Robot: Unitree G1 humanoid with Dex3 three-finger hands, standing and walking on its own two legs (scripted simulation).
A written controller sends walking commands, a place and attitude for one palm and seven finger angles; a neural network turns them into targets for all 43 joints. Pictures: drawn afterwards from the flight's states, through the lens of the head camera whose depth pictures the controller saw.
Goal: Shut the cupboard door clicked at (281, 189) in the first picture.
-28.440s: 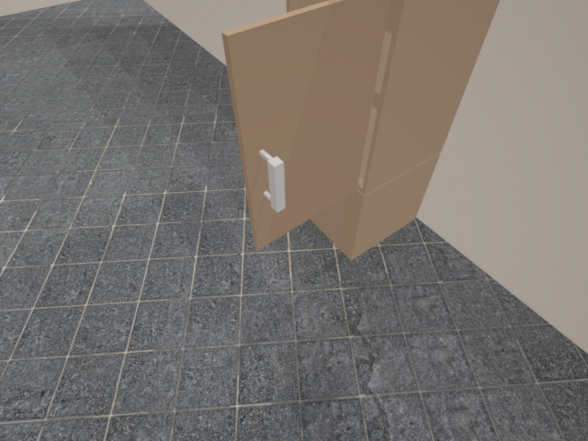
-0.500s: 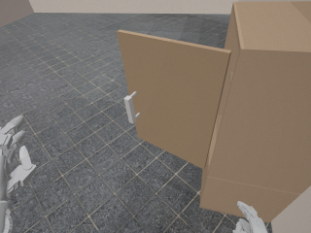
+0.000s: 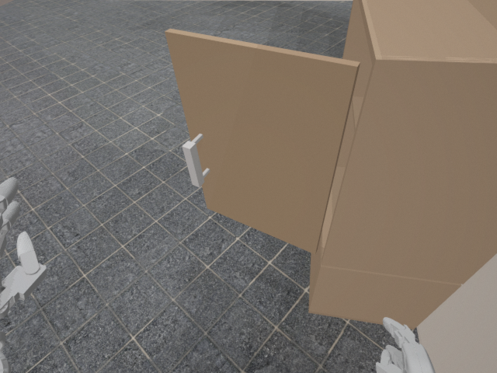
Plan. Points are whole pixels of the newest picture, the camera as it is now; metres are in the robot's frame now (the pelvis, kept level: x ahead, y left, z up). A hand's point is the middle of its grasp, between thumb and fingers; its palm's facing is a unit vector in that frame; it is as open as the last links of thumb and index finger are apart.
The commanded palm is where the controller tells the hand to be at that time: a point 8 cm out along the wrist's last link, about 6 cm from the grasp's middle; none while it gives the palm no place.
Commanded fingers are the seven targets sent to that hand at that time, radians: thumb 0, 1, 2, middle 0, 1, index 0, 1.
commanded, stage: step back with the hand held close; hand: left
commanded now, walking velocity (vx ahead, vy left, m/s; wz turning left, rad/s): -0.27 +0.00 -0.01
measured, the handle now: (198, 160) +0.65 +0.20 -0.08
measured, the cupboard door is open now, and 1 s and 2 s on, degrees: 71 71 71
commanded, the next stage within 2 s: stop stepping back and stand still in 1.66 s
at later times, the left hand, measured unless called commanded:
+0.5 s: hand (6, 300) +0.16 +0.29 +0.16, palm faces +0.44 -0.77 -0.47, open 7.4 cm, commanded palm +0.10 +0.32 +0.18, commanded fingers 0.00 0.90 0.90 -0.20 -0.30 -0.20 -0.30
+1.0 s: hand out of the picture +0.13 +0.28 +0.16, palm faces +0.44 -0.77 -0.47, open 7.4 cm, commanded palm +0.06 +0.32 +0.18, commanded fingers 0.00 0.90 0.90 -0.20 -0.30 -0.20 -0.30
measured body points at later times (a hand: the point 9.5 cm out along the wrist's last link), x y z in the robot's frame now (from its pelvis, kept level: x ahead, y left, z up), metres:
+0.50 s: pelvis -0.04 +0.02 -0.02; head -0.04 +0.02 +0.43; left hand +0.13 +0.32 +0.18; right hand +0.12 -0.23 -0.09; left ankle -0.01 +0.08 -0.74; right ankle +0.04 -0.10 -0.74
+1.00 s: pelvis -0.08 +0.02 -0.03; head -0.06 +0.04 +0.42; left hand +0.10 +0.32 +0.18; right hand +0.07 -0.23 -0.10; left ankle -0.02 +0.08 -0.74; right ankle +0.03 -0.10 -0.74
